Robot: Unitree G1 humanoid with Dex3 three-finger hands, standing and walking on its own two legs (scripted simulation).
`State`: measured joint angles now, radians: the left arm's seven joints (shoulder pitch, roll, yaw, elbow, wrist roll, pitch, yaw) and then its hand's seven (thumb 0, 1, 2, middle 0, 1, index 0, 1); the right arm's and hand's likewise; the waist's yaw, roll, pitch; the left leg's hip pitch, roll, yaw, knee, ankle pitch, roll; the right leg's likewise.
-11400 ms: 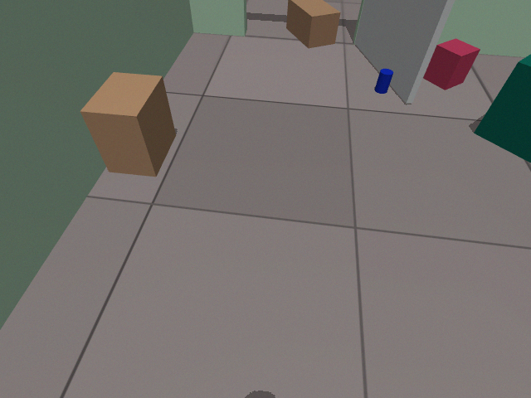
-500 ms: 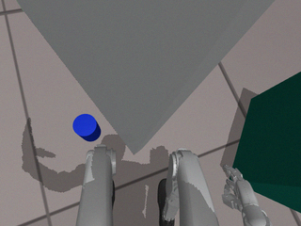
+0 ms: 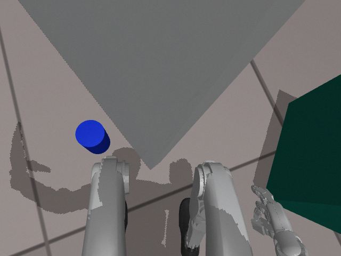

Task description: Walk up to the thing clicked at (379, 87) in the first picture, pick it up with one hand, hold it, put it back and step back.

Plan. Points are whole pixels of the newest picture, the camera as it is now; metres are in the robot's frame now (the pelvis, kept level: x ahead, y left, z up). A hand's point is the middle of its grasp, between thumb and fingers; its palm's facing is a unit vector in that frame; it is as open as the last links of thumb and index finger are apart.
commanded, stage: go down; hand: left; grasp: from the side
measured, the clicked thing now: (94, 138) +0.41 +0.24 -0.34
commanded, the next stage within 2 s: approach in 0.72 s
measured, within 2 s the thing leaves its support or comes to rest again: neither
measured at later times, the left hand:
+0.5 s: hand out of the picture +0.30 +0.43 -0.03, palm faces +0.24 -0.96 -0.15, open 17.5 cm
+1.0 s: hand out of the picture +0.31 +0.43 -0.03, palm faces +0.26 -0.96 -0.09, open 17.5 cm
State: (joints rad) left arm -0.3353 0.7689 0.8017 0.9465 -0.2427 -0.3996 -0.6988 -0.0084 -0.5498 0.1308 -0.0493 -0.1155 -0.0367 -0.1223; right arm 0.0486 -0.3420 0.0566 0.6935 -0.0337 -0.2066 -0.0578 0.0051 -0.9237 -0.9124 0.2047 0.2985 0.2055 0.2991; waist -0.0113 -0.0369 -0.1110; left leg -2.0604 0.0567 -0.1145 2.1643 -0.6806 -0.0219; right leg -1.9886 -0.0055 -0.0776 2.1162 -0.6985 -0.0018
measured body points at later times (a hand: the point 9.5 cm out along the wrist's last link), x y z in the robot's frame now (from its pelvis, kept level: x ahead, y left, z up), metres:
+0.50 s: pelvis +0.00 +0.00 -0.02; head +0.20 +0.07 +0.37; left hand +0.29 +0.48 -0.02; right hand +0.20 -0.26 -0.13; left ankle +0.08 +0.13 -0.38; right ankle +0.09 -0.12 -0.38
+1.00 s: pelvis +0.00 +0.00 -0.03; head +0.20 +0.07 +0.37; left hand +0.29 +0.48 -0.02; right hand +0.20 -0.26 -0.13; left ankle +0.08 +0.13 -0.38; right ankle +0.09 -0.12 -0.38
